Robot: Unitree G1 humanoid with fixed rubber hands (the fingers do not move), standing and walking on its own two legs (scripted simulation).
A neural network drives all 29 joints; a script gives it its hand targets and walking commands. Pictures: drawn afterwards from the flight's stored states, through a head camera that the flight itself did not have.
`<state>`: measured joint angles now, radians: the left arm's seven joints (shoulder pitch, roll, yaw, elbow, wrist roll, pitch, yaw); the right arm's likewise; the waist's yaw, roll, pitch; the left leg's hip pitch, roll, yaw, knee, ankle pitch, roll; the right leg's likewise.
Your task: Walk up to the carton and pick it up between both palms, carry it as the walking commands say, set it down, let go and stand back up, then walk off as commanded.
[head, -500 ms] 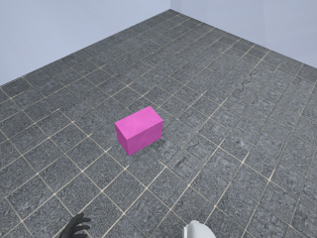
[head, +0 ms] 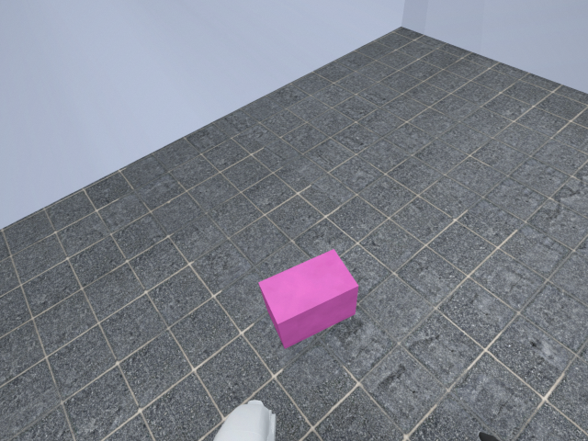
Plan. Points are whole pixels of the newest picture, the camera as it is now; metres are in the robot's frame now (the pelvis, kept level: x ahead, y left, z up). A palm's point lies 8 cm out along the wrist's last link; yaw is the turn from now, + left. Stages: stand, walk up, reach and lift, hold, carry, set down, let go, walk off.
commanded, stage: walk up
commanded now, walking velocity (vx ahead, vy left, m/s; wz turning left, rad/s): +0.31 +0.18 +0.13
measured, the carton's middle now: (309, 299) +0.65 +0.09 -0.68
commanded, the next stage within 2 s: none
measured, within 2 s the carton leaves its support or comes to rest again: neither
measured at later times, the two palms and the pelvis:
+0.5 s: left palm (145, 389) +0.21 +0.30 -0.15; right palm out of the picture +0.12 -0.19 -0.11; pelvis +0.15 +0.06 +0.00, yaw +1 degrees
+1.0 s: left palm (131, 398) +0.19 +0.32 -0.14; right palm (464, 426) +0.19 -0.20 -0.15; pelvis +0.16 +0.05 -0.01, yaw +2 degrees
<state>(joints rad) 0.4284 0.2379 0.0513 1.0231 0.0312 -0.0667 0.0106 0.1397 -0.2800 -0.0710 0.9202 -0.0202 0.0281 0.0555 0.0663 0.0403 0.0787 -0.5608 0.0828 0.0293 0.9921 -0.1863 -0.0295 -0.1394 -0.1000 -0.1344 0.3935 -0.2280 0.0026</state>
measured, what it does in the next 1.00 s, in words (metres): walks ahead: left foot, then right foot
